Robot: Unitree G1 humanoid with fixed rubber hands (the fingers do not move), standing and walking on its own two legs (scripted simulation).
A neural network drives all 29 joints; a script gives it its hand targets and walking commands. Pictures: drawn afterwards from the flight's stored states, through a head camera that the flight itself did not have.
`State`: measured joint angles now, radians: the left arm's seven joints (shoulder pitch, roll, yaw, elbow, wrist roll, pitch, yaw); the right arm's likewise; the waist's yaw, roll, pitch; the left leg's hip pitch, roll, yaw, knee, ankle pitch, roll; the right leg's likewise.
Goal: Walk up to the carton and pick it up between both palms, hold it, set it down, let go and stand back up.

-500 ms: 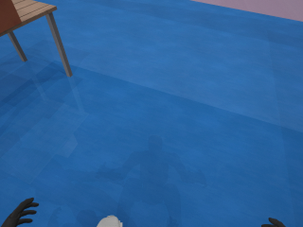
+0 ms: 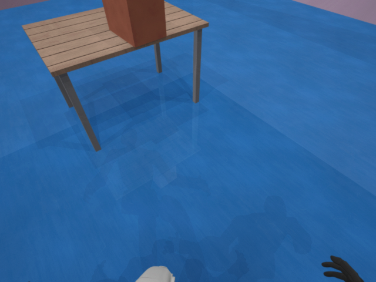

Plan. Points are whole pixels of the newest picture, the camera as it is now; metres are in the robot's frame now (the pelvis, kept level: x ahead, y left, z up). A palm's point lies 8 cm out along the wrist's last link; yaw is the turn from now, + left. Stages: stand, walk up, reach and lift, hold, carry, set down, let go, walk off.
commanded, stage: walk up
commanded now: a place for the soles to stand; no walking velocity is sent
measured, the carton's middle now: (133, 12) +1.40 +0.47 +0.00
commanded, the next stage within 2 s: none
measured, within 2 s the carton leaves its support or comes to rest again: neither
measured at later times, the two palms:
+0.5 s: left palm (60, 244) +0.19 +0.34 -0.11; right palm (298, 185) +0.41 -0.26 -0.09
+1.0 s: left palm (85, 208) +0.29 +0.33 -0.12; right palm (274, 110) +0.69 -0.23 -0.06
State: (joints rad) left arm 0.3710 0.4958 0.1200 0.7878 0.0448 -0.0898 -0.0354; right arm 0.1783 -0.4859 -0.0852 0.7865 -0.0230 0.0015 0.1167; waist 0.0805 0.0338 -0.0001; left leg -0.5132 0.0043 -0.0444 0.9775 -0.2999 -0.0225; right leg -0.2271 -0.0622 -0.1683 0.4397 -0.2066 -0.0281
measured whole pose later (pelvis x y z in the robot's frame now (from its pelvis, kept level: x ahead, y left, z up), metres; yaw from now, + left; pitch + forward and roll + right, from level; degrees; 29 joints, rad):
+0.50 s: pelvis +0.22 +0.01 -0.02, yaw +21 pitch -2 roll +1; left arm 0.30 0.45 0.06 0.71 0.03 -0.03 -0.09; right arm 0.32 -0.43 -0.04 0.77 0.00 -0.08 0.02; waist 0.00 -0.07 0.07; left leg -0.25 -0.03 -0.09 0.61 -0.33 0.00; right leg -0.52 -0.14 0.03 0.86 -0.32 -0.02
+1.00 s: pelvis +0.44 +0.02 -0.02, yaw +33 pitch -2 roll +1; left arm 0.34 0.50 0.07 0.77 0.03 0.03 -0.08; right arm 0.31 -0.48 -0.06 0.79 0.01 -0.11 -0.03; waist 0.02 -0.10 0.06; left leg -0.33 -0.01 0.07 0.63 -0.27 0.05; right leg -0.41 -0.07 -0.02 1.07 -0.44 -0.02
